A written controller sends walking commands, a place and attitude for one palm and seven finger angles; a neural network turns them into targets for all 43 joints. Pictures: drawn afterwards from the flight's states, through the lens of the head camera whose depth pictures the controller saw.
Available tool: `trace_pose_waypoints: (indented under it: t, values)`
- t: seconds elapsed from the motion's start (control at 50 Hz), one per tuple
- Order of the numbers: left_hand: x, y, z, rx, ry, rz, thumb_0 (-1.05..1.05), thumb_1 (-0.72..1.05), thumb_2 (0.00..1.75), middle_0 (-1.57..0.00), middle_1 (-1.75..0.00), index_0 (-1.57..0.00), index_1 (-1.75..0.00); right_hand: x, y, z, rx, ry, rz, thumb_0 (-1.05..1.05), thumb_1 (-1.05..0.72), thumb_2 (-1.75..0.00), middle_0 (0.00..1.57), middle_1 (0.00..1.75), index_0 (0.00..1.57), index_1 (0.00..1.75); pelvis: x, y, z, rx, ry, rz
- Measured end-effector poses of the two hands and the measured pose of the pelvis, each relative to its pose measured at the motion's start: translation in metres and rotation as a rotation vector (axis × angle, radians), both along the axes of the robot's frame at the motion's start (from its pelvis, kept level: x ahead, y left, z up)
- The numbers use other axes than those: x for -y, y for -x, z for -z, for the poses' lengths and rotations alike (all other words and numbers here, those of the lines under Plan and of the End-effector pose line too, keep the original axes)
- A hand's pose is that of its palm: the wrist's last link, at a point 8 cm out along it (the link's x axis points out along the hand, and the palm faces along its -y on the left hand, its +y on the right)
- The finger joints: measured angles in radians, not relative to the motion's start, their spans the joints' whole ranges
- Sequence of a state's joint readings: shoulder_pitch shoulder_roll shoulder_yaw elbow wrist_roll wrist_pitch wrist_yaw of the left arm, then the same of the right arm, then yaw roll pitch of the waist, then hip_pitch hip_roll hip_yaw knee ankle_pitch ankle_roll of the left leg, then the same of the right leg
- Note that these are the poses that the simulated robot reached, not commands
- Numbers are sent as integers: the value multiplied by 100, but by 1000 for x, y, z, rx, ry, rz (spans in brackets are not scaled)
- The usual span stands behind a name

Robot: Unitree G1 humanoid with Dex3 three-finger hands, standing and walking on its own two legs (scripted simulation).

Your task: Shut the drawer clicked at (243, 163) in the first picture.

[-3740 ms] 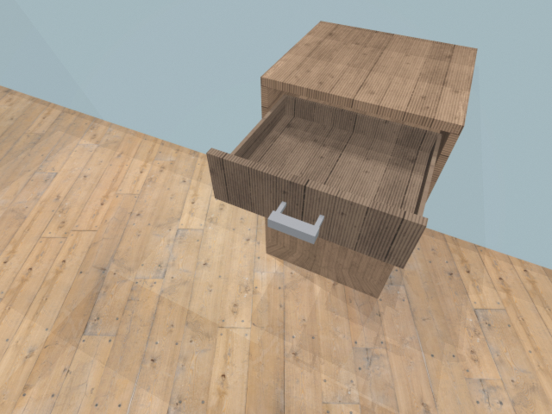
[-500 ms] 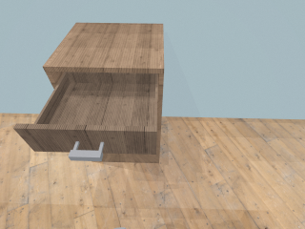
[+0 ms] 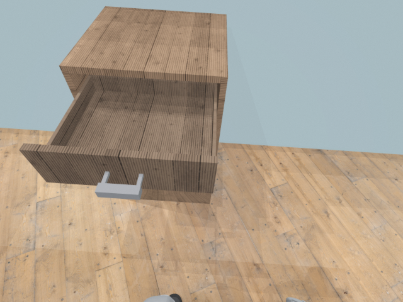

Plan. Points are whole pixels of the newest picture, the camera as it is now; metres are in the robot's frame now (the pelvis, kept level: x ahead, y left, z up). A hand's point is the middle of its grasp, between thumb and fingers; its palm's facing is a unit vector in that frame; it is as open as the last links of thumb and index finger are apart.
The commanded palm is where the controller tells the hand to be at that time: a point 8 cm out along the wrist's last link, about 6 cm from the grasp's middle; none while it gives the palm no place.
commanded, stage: come to a stop and stand still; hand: left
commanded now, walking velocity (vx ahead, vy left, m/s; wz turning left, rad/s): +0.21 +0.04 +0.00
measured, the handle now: (121, 183) +0.37 +0.23 -0.04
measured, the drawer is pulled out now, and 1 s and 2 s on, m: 0.30 0.30 0.30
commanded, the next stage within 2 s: look again from close up in 0.76 s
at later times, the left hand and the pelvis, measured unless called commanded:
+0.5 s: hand out of the picture -0.07 +0.15 -0.17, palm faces +0.11 -0.98 -0.14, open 7.4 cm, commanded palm none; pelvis -0.01 +0.00 +0.01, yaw +2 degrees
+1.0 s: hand out of the picture -0.02 +0.19 -0.17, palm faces +0.01 -0.97 -0.23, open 7.4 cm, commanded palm none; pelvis -0.02 +0.01 +0.00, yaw +1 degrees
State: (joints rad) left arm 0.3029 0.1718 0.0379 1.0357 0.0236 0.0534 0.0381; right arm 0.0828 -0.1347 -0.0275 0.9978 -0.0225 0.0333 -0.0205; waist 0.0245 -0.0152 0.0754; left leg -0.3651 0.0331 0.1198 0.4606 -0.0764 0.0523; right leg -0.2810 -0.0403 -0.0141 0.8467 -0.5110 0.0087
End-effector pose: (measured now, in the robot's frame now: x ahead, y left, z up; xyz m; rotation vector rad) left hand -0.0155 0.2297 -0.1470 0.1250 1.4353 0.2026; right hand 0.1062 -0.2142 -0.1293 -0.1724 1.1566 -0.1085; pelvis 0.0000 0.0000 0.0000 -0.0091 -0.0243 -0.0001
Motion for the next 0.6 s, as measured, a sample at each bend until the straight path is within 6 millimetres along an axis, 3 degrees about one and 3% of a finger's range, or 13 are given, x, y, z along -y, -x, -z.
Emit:
trace_pose_waypoints:
  t: [0.1,0.18,0.28,0.34,0.48,0.6]
  values:
    - [18,36,-9,6,-30,-15,0,91,90,-20,-30,-20,-30,19,40,12,-60,-42,37,0,-91,-90,20,30,20,30,18,15,0,-4,-27,-9]
    - [37,65,-24,-57,-6,-39,0,91,90,-20,-30,-20,-30,37,77,4,-128,-40,81,0,-92,-90,20,30,20,30,23,16,-14,-24,-41,1]
    - [46,68,-29,-61,19,-35,1,91,90,-20,-30,-20,-30,51,126,1,-231,-8,100,0,-92,-90,20,30,20,30,23,17,-18,-44,-34,-14]
    - [45,66,-27,-44,27,-55,1,91,90,-21,-30,-20,-30,49,143,2,-313,16,77,0,-91,-90,20,30,20,30,17,17,-16,-51,-22,-32]
    - [28,61,-4,-76,70,-70,1,91,90,-21,-30,-20,-30,16,132,3,-298,45,44,1,-91,-90,19,30,19,30,-3,11,-6,-43,-11,-39]
    - [16,31,3,-44,71,-36,1,91,90,-20,-30,-20,-30,-10,115,6,-246,31,53,2,-94,-90,20,30,20,30,-10,4,-6,-18,-17,-21]
